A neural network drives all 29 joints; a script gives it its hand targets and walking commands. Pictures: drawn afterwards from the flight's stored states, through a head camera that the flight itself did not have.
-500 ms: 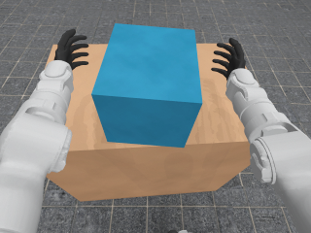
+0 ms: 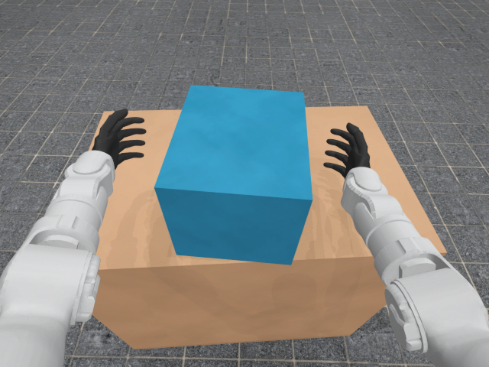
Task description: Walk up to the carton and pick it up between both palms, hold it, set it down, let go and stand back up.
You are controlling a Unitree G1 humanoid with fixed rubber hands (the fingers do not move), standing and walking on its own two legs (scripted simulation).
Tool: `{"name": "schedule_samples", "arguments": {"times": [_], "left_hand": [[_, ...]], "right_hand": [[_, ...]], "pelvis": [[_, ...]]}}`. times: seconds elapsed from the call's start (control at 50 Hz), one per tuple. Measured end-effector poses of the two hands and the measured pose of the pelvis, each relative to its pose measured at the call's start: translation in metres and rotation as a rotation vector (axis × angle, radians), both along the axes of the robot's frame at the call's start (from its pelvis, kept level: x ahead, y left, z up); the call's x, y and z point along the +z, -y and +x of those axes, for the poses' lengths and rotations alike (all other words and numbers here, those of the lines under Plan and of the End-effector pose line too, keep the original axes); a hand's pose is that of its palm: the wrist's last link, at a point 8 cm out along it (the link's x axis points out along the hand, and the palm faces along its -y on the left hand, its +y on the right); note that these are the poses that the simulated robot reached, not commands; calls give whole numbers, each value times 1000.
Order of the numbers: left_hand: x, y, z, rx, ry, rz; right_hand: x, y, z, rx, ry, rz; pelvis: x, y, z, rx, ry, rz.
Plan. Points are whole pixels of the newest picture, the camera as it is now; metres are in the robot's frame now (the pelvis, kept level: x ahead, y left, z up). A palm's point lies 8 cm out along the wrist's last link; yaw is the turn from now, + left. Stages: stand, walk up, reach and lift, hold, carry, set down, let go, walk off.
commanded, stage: set down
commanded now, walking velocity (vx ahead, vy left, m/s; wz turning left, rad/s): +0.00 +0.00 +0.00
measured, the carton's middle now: (240, 173) +0.47 -0.04 +0.02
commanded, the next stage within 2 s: none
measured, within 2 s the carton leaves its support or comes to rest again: neither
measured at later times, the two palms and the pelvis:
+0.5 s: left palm (83, 191) +0.40 +0.22 +0.10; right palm (355, 198) +0.33 -0.20 +0.09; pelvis -0.01 +0.01 +0.00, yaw -1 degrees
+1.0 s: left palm (77, 258) +0.31 +0.23 +0.05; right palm (361, 245) +0.27 -0.19 +0.06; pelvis +0.00 +0.00 +0.00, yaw -2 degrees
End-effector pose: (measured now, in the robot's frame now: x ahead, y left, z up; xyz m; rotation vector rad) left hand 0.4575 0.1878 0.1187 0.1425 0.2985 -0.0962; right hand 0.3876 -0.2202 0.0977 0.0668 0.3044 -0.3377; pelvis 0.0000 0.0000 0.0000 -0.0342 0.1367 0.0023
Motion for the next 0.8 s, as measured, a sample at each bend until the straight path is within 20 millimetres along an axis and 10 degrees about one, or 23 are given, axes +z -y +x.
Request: {"name": "schedule_samples", "arguments": {"times": [0.14,0.4,0.8], "left_hand": [[-35,-7,-30,25,-27,-46],[-13,-24,-46,30,58,-103],[-61,-40,-120,42,-25,-78]], "right_hand": [[-32,-9,-29,16,26,29],[11,-16,-40,14,77,-34],[-47,-27,-100,19,49,15]], "pelvis": [[0,-2,-6,-17,43,6],[1,-5,-12,-28,85,6],[1,-15,-11,-25,187,10]]}}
